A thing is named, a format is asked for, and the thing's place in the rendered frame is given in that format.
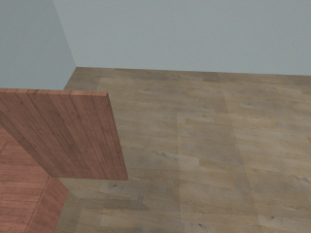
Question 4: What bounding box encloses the cupboard door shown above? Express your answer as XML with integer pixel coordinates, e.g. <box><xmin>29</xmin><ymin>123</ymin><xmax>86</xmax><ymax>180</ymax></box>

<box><xmin>0</xmin><ymin>87</ymin><xmax>128</xmax><ymax>181</ymax></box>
